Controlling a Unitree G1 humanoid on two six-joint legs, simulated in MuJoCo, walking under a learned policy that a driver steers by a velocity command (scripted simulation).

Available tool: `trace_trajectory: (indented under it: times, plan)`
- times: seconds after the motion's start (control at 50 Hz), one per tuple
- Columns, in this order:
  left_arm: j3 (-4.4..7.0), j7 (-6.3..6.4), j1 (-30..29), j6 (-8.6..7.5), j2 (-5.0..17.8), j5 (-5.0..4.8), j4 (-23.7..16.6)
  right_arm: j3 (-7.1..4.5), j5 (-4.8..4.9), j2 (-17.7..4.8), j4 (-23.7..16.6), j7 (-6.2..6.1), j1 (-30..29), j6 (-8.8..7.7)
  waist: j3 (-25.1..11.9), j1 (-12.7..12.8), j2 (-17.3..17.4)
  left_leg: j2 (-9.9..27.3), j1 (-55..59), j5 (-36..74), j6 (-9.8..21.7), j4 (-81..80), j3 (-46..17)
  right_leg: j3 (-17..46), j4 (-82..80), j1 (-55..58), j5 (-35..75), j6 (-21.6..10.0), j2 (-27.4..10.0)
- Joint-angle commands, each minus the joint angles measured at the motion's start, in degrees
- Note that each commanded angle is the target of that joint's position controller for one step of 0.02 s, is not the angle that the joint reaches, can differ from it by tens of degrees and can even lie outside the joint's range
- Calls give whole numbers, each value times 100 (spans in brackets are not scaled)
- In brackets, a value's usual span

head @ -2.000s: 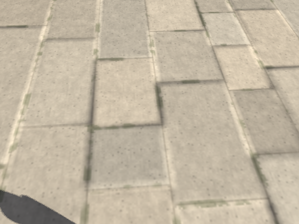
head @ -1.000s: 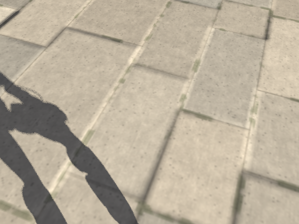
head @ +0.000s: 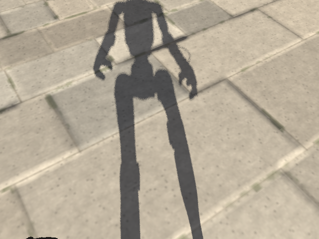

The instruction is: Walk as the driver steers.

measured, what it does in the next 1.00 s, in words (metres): walks ahead: right foot, then left foot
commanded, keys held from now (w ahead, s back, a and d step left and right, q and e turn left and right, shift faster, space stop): w+q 0.16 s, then w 0.50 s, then no key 0.34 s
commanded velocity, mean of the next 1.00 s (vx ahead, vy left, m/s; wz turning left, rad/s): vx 0.42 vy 0.00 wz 0.23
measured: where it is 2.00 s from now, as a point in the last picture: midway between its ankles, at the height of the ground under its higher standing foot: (142, 218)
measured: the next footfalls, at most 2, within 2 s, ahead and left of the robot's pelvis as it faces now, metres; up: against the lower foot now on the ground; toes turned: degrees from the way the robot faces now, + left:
right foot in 0.22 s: +0.33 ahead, -0.14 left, +0.00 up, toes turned +10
left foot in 0.72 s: +0.53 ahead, +0.17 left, +0.00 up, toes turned +13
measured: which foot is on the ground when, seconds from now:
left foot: down 0.00-0.24, up 0.26-0.70, down 0.72-1.00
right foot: up 0.00-0.20, down 0.22-0.74, up 0.76-1.00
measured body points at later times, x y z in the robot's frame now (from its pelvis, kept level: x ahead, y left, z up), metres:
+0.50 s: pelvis +0.28 -0.04 +0.00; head +0.31 -0.04 +0.45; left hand +0.26 +0.24 -0.12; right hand +0.50 -0.26 -0.09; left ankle +0.33 +0.13 -0.68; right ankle +0.29 -0.15 -0.75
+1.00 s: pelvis +0.48 +0.07 +0.00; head +0.51 +0.09 +0.45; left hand +0.56 +0.36 -0.12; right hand +0.65 -0.17 -0.11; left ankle +0.49 +0.16 -0.75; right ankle +0.58 -0.08 -0.71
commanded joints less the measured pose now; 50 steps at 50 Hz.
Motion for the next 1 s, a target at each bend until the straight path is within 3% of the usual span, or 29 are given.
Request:
trace_trajectory:
  times: [0.02,0.08,0.14,0.18,0.2,0.22,0.24,0.26,0.28,0.3,0.32,0.34,0.36,0.4,0.5,0.6,0.66,0.68,0.7,0.72,0.74,0.76,0.78,0.8,0.82,0.84,0.88,0.92,1.0]
  plan:
    - [43,-11,-291,-18,267,15,-383,-278,38,-1010,-407,-118,-248,-100,-260,102,519,1147,-269,1200,902,-761,-1009,-120,-1156,370,1146,126,233]
    - [13,-90,-843,-70,249,-70,-544,-297,76,-1066,-259,-143,69,-63,-188,-140,612,1132,-296,708,736,-638,-1140,-135,-2054,793,1754,92,506]
    - [88,-152,-946,-127,454,-116,-637,-281,112,-988,-146,-157,259,-16,-194,-142,714,1325,196,439,647,-171,-1635,45,-2503,889,1452,-50,576]
    - [148,-172,-692,-169,556,-127,-601,-280,86,-965,-124,-172,218,22,-239,3,908,1446,474,589,559,164,-1881,10,-2603,1132,944,-211,587]
    - [186,-166,-334,-196,580,-110,-503,-256,77,-885,-119,-170,165,40,-334,188,976,1377,503,855,470,414,-1855,-122,-2789,1578,923,-340,620]
    - [266,-141,194,-227,726,-41,-385,-182,49,-682,-129,-154,178,31,-681,425,920,1096,403,1325,298,1052,-1637,-117,-2858,2452,972,-540,513]
    - [334,-108,1027,-247,1013,59,-325,-61,-38,-404,-226,-140,220,13,-1474,757,393,772,-243,661,68,2577,-1227,769,-2689,3885,959,-927,-384]
    - [477,-140,1653,-169,1471,83,-16,37,146,-70,-236,-134,1183,-46,-2187,425,-1638,-70,-2318,-1966,-396,4561,-548,3530,-3264,5764,-313,-1991,-1585]
    - [371,-182,1695,-147,961,-126,-31,-32,190,-619,-112,-150,1066,-75,-1877,607,-1188,242,-3128,-2254,-454,5304,-784,4348,-3729,5711,-1865,-1968,-1687]
    - [274,-152,1411,-111,631,-141,-85,-117,174,-925,-197,-142,300,-69,-1070,770,-590,450,-3369,-1743,-457,5489,-730,3486,-3826,5022,-1919,-1709,-1440]
    - [221,-134,1108,-66,553,-59,-135,-102,93,-896,-315,-155,-168,-70,-671,689,-179,645,-3229,-1361,-451,5358,-493,2768,-3873,4307,-1333,-1555,-1195]
    - [180,-125,920,-37,451,-22,-108,-103,6,-819,-406,-140,-457,-101,-319,581,-98,796,-3132,-1105,-440,5005,-427,2265,-3985,3706,-697,-1548,-978]
    - [134,-106,837,-49,365,22,-97,-100,7,-717,-419,-109,-429,-113,-262,408,-253,969,-2828,-915,-419,4715,-389,1891,-4093,3343,-208,-1495,-800]
    - [113,-100,863,-76,308,-38,-27,-54,34,-506,-358,-71,-280,-104,-318,278,-426,1076,-2549,-865,-447,4236,-199,1456,-4275,3116,372,-1539,-642]
    - [212,-50,1080,-39,720,-143,162,115,-21,-209,-532,-5,-1045,-161,-190,461,-260,1168,-2409,224,-568,2486,123,638,-4587,2938,1127,-1573,-591]
    - [220,-57,1528,69,854,-231,390,116,65,-289,-679,104,-1813,-216,-43,728,-288,925,-1907,1016,-559,1288,326,298,-4467,3130,1178,-1375,-614]
    - [247,-33,1616,164,958,-261,495,65,76,-425,-761,164,-1914,-246,4,611,-356,831,-1676,627,-350,897,368,357,-4184,3513,1464,-1240,-834]
    - [246,-11,1508,205,984,-255,501,8,33,-518,-686,158,-1635,-257,-108,380,-344,708,-1192,663,-250,633,454,232,-3769,3552,2285,-1112,-740]
    - [212,13,1495,231,901,-246,498,-103,-47,-714,-486,126,-1023,-258,-517,71,-246,547,-265,879,-109,407,578,-24,-2953,3502,3264,-934,-458]
    - [121,39,1484,212,700,-154,410,-208,-142,-1022,-338,78,-290,-260,-1164,-248,-68,1030,1045,1888,123,578,161,-268,-1814,2924,2881,-655,-151]
    - [-72,28,1907,118,187,10,218,-301,-288,-1565,-321,21,257,-199,-2055,-221,1178,2568,3248,3160,971,847,-1834,-600,345,840,415,-172,580]
    - [-75,20,2110,60,272,-45,350,-247,-164,-1331,-223,34,434,-127,-2656,-241,1735,3060,3343,3616,1444,379,-3011,-2,1422,259,-2447,-49,853]
    - [64,2,1827,67,740,-188,342,-140,-91,-1042,-232,52,136,-99,-1983,-224,1172,2814,2685,3672,1258,349,-2288,194,1840,-28,-2364,-59,548]
    - [49,7,1458,102,681,-223,274,-69,-62,-824,-244,63,-233,-104,-1428,-90,895,2510,2047,3840,1062,305,-1581,28,1691,-129,-2086,-74,334]
    - [46,36,1292,168,604,-154,265,-12,-59,-648,-223,92,-580,-118,-1039,80,605,2237,1378,3790,918,120,-1165,-61,1303,-26,-1773,-48,169]
    - [70,71,1298,267,566,-104,277,18,-71,-545,-219,108,-853,-137,-885,278,637,2070,786,3663,812,-89,-885,-43,920,372,-1515,-24,22]
    - [31,113,1519,426,321,-79,373,18,-182,-523,-134,116,-1149,-189,-875,545,786,1887,-65,3860,840,-375,-464,-115,486,1247,-1003,80,61]
    - [-5,147,1449,478,208,-51,362,6,-199,-574,-33,80,-1369,-211,-848,643,843,1756,-398,3900,831,-462,-112,-164,-311,1636,-614,114,101]
    - [-26,155,858,522,231,-37,268,-7,-174,-684,300,6,-1142,-128,-896,390,777,1755,-245,3155,751,-496,-60,-178,-1410,2004,208,43,177]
